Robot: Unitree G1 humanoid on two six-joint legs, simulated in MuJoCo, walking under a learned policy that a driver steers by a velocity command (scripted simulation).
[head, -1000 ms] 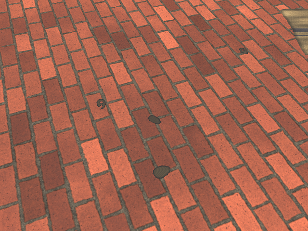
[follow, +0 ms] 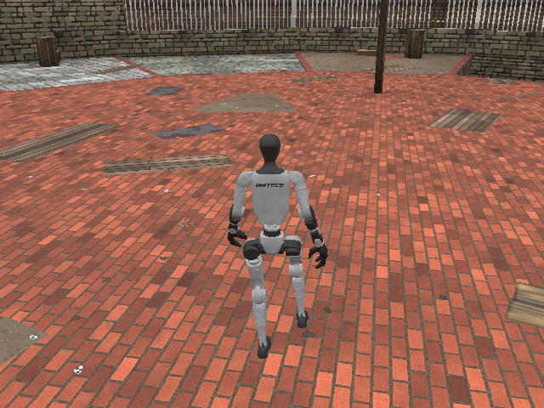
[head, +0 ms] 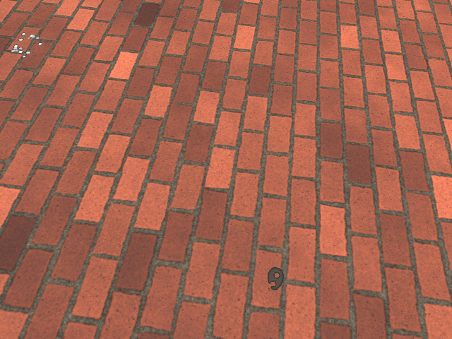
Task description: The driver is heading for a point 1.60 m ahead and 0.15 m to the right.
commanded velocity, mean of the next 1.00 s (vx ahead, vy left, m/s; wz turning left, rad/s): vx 0.50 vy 0.00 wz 0.06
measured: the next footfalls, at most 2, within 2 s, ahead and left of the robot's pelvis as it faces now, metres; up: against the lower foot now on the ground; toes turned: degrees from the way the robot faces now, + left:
right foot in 0.18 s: +0.29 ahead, -0.13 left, +0.00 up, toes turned +7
left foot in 0.66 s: +0.47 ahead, +0.13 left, +0.00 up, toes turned +12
